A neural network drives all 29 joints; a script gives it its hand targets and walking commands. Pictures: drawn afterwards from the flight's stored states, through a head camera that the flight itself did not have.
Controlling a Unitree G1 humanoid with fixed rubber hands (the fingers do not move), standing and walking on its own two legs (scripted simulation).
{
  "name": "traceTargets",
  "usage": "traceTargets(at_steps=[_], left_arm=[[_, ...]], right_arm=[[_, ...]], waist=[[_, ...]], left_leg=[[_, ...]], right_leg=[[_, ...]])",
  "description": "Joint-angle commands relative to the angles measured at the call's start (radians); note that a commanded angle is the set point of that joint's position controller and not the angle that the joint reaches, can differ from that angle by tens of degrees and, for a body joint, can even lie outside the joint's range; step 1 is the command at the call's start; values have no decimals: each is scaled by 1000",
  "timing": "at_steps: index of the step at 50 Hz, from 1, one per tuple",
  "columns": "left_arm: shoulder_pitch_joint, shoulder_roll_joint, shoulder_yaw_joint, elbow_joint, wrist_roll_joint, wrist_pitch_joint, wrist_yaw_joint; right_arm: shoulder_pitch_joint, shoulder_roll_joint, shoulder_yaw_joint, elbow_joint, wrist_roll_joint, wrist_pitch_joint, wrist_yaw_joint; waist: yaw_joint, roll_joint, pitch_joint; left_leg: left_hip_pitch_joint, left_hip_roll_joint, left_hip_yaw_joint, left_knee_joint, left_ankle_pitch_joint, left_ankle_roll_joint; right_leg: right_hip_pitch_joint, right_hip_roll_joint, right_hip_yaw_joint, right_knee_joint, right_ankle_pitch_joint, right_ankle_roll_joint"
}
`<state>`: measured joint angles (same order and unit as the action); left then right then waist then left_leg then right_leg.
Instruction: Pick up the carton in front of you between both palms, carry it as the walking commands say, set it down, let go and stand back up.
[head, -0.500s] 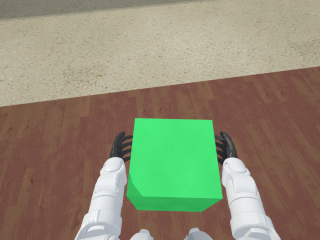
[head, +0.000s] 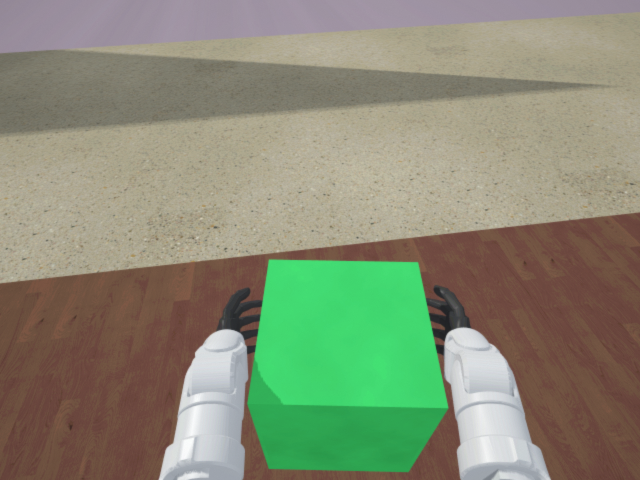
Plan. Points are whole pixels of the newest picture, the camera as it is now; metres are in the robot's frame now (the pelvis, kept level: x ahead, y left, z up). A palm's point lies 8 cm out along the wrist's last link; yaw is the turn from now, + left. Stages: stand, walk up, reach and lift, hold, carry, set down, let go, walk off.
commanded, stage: reach and lift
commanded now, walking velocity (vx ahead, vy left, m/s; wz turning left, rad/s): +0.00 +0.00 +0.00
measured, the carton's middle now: (340, 369) +0.29 +0.00 -0.05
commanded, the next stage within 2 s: hold in 0.82 s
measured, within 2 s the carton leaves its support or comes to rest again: neither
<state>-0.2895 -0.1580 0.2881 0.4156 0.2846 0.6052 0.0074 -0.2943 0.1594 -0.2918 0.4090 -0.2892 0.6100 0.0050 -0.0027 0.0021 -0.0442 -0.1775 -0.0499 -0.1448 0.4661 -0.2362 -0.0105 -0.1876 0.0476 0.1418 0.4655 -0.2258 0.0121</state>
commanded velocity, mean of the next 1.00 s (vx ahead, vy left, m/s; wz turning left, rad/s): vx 0.00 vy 0.00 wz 0.00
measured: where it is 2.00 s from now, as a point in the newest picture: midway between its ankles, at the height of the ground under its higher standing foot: outside the picture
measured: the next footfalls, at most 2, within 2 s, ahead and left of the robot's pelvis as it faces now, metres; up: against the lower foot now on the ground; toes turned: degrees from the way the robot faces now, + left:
right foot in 1.62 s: +0.14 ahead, -0.10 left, +0.00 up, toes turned -7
left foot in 1.90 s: +0.38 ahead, +0.13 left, +0.00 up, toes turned +12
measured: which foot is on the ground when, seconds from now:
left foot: down 0.00-1.00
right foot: down 0.00-1.00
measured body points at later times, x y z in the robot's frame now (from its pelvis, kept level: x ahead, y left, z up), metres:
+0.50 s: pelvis +0.01 +0.00 +0.00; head -0.02 +0.00 +0.45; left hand +0.31 +0.15 +0.03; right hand +0.31 -0.15 +0.03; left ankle +0.01 +0.13 -0.74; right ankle +0.02 -0.13 -0.74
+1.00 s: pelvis +0.01 +0.00 +0.01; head -0.04 +0.00 +0.45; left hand +0.31 +0.15 +0.05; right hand +0.31 -0.15 +0.05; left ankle +0.01 +0.13 -0.74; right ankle +0.02 -0.13 -0.74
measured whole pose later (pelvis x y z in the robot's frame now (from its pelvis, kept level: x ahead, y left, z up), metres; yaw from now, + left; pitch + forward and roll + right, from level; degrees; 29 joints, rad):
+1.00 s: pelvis +0.01 +0.00 +0.01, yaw +0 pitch -6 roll +0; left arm -0.24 -0.15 0.21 0.22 0.26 0.74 0.01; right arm -0.24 0.15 -0.21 0.22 -0.25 0.74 0.00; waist 0.00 0.00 -0.01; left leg -0.04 -0.04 -0.13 0.35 -0.20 -0.01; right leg -0.05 0.04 0.14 0.35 -0.19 0.01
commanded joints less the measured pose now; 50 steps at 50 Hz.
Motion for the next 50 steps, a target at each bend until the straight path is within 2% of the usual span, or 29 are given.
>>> traceTargets(at_steps=[1,12,24,32,40,46,50], left_arm=[[-574,-965,-540,-6,-227,-25,-264],[-571,-960,-543,-11,-220,-14,-262],[-480,-946,-579,-101,-245,15,-253],[-432,-939,-599,-151,-259,37,-247],[-429,-933,-606,-178,-266,55,-246],[-440,-924,-668,-266,-305,93,-241],[-423,-878,-606,-217,-266,127,-238]], right_arm=[[-539,971,540,13,220,-23,251],[-546,965,547,0,219,-12,248],[-449,949,576,-80,242,18,242],[-404,935,594,-131,255,37,240],[-403,927,600,-157,260,54,240],[-411,933,668,-247,302,94,231],[-392,888,604,-193,266,127,226]], waist=[[1,-1,-175],[2,-4,-210],[1,-2,-224],[0,1,-215],[0,1,-197],[2,-3,-230],[2,-3,-117]], left_leg=[[15,-33,76,-83,35,7],[58,-40,82,-97,77,4],[115,-46,77,-118,218,-3],[144,-47,70,-130,273,-8],[153,-46,66,-139,265,-10],[189,-48,63,-147,306,-12],[152,-45,71,-171,183,-8]], right_leg=[[55,33,-74,-75,41,-9],[89,36,-78,-88,80,1],[146,45,-74,-107,224,7],[165,48,-71,-119,271,8],[166,49,-71,-127,257,7],[206,48,-65,-138,308,12],[172,45,-69,-162,184,7]])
